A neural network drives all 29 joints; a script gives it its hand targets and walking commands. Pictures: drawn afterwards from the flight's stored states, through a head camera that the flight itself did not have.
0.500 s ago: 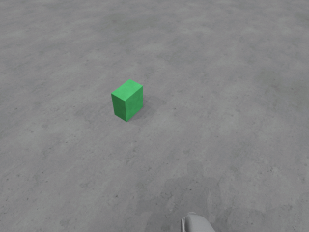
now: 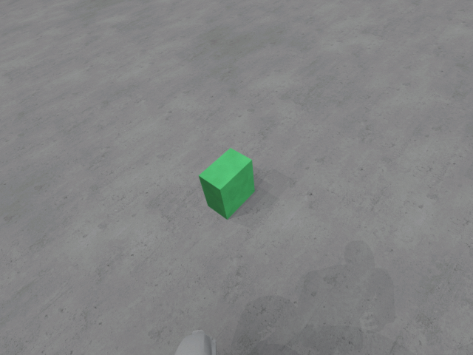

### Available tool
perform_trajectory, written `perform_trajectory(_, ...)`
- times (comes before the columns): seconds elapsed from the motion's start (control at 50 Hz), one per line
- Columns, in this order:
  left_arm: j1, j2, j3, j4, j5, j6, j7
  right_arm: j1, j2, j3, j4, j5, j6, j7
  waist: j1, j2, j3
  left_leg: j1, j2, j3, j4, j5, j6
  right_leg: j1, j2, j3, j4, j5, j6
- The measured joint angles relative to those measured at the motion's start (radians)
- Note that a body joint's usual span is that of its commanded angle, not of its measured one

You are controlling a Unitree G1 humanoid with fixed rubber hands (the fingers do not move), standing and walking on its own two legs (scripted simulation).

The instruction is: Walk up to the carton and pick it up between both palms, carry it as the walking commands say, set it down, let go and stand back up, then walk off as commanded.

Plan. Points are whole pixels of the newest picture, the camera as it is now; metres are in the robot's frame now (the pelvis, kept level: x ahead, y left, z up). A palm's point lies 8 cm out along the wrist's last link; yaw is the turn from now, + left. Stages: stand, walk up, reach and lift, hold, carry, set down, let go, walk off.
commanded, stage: walk up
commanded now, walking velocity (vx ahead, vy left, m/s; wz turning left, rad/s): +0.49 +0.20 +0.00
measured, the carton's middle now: (228, 184) +0.97 +0.16 -0.66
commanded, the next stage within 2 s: none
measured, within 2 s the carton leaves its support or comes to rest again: neither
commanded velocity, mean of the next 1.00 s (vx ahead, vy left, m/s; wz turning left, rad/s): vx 0.39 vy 0.03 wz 0.01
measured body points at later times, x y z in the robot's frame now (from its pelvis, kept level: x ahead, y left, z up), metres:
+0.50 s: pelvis +0.24 +0.09 +0.00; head +0.26 +0.13 +0.45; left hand +0.33 +0.34 -0.16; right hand +0.19 -0.16 -0.13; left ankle +0.22 +0.19 -0.75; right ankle +0.30 -0.08 -0.66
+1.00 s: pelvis +0.43 +0.04 +0.00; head +0.45 +0.00 +0.44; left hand +0.42 +0.30 -0.13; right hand +0.45 -0.20 -0.17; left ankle +0.42 +0.22 -0.67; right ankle +0.47 -0.06 -0.75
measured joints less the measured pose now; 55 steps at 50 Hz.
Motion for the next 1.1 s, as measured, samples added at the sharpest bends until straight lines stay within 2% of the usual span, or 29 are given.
perform_trajectory(0.1, 0.064, -0.014, -0.003, 0.011, 0.002, -0.002, 0.006, -0.093, 0.016, 0.011, -0.025, 0.003, 0.000, 0.022, 0.038, -0.009, 0.009, 0.023, -0.003, 0.036, -0.254, 0.048, -0.018, 0.096, -0.018, 0.004, -0.057, -0.035, 0.040)
perform_trajectory(0.2, 0.074, 0.001, 0.004, 0.022, 0.001, 0.007, 0.002, -0.158, 0.032, 0.023, -0.040, 0.003, -0.025, 0.021, 0.054, -0.037, 0.006, 0.140, -0.042, 0.081, -0.432, -0.033, 0.009, 0.163, -0.054, 0.004, -0.034, -0.123, 0.094)
perform_trajectory(0.22, 0.078, 0.005, 0.003, 0.022, 0.002, 0.010, 0.000, -0.161, 0.030, 0.022, -0.041, 0.001, -0.039, 0.014, 0.050, -0.038, 0.001, 0.183, -0.050, 0.089, -0.462, -0.061, 0.020, 0.151, -0.062, 0.008, 0.030, -0.169, 0.093)
perform_trajectory(0.24, 0.068, 0.010, 0.003, 0.022, 0.005, 0.016, -0.003, -0.162, 0.031, 0.017, -0.039, 0.000, -0.053, 0.003, 0.037, -0.049, 0.005, 0.185, -0.061, 0.094, -0.443, -0.045, 0.042, 0.108, -0.082, 0.012, 0.155, -0.221, 0.075)
perform_trajectory(0.28, 0.008, 0.021, 0.006, 0.010, 0.003, 0.025, -0.006, -0.134, 0.032, 0.014, -0.024, 0.007, -0.066, -0.013, 0.014, -0.064, 0.017, 0.178, -0.076, 0.093, -0.371, -0.094, 0.076, -0.035, -0.070, 0.084, 0.500, -0.270, 0.042)
perform_trajectory(0.32, -0.058, 0.035, 0.014, -0.004, 0.000, 0.024, -0.007, -0.077, 0.035, 0.018, 0.000, 0.006, -0.070, -0.024, -0.008, -0.071, 0.017, 0.221, -0.075, 0.087, -0.392, -0.122, 0.082, -0.171, -0.035, 0.114, 0.738, -0.206, 0.027)
perform_trajectory(0.38, -0.149, 0.055, 0.019, -0.024, 0.000, 0.030, -0.015, 0.025, 0.037, 0.020, 0.042, 0.013, -0.079, -0.035, -0.045, -0.087, 0.008, 0.313, -0.077, 0.082, -0.487, -0.116, 0.075, -0.312, -0.031, 0.103, 0.814, -0.064, 0.020)
perform_trajectory(0.48, -0.259, 0.062, 0.018, -0.054, 0.009, 0.072, -0.039, 0.193, 0.048, 0.024, 0.087, 0.022, -0.093, -0.044, -0.089, -0.085, -0.006, 0.442, -0.071, 0.073, -0.601, -0.125, 0.067, -0.450, -0.036, 0.088, 0.727, 0.059, 0.037)
perform_trajectory(0.56, -0.319, 0.052, 0.011, -0.071, 0.009, 0.086, -0.056, 0.285, 0.072, 0.029, 0.102, 0.021, -0.094, -0.055, -0.110, -0.079, -0.001, 0.527, -0.062, 0.072, -0.657, -0.150, 0.052, -0.486, -0.035, 0.064, 0.574, 0.132, 0.052)
perform_trajectory(0.66, -0.383, 0.019, -0.005, -0.093, -0.002, 0.078, -0.057, 0.331, 0.097, 0.026, 0.110, 0.020, -0.087, -0.063, -0.129, -0.071, 0.021, 0.613, -0.053, 0.082, -0.681, -0.205, 0.018, -0.422, -0.015, 0.020, 0.307, 0.154, 0.050)
perform_trajectory(0.72, -0.405, -0.003, -0.012, -0.109, 0.002, 0.053, -0.045, 0.341, 0.099, 0.021, 0.126, 0.027, -0.070, -0.067, -0.129, -0.058, 0.032, 0.639, -0.045, 0.084, -0.614, -0.285, -0.008, -0.320, 0.011, -0.004, 0.186, 0.135, 0.033)
perform_trajectory(0.74, -0.402, -0.001, -0.013, -0.113, 0.005, 0.038, -0.040, 0.347, 0.100, 0.021, 0.132, 0.030, -0.066, -0.069, -0.126, -0.063, 0.028, 0.626, -0.047, 0.079, -0.548, -0.328, -0.013, -0.275, 0.011, -0.011, 0.147, 0.159, 0.018)
perform_trajectory(0.76, -0.401, -0.007, -0.012, -0.113, 0.009, 0.023, -0.033, 0.334, 0.094, 0.018, 0.135, 0.033, -0.060, -0.071, -0.118, -0.047, 0.034, 0.581, -0.030, 0.070, -0.428, -0.372, -0.002, -0.278, 0.020, -0.018, 0.176, 0.124, -0.010)
perform_trajectory(0.8, -0.378, -0.012, -0.014, -0.102, -0.002, 0.018, -0.019, 0.285, 0.077, 0.007, 0.129, 0.034, -0.041, -0.072, -0.108, -0.026, 0.042, 0.445, -0.044, 0.011, -0.127, -0.434, 0.013, -0.292, 0.020, -0.022, 0.245, 0.051, -0.041)
perform_trajectory(0.82, -0.358, -0.011, -0.015, -0.091, -0.007, 0.023, -0.011, 0.262, 0.066, 0.001, 0.122, 0.027, -0.031, -0.070, -0.104, -0.020, 0.044, 0.384, -0.058, -0.005, -0.007, -0.428, 0.018, -0.279, 0.014, -0.022, 0.246, 0.034, -0.045)
perform_trajectory(0.86, -0.310, -0.008, -0.013, -0.067, -0.010, 0.034, 0.000, 0.215, 0.043, -0.005, 0.105, 0.016, -0.016, -0.064, -0.088, -0.008, 0.042, 0.288, -0.065, -0.008, 0.112, -0.357, 0.025, -0.235, 0.005, -0.023, 0.205, 0.037, -0.038)
perform_trajectory(0.98, -0.152, 0.007, -0.007, -0.013, 0.003, 0.034, 0.007, 0.102, 0.005, -0.005, 0.054, 0.006, 0.023, -0.043, -0.032, 0.000, 0.018, 0.130, -0.046, -0.008, 0.069, -0.197, 0.019, -0.130, -0.009, -0.012, 0.069, 0.066, -0.024)
perform_trajectory(1.1, -0.051, 0.003, -0.011, 0.021, 0.012, 0.032, 0.015, 0.033, 0.012, 0.001, 0.019, 0.015, 0.032, -0.037, -0.009, -0.014, -0.007, 0.120, -0.045, -0.005, -0.166, -0.133, -0.003, -0.073, -0.023, -0.005, -0.003, 0.072, 0.002)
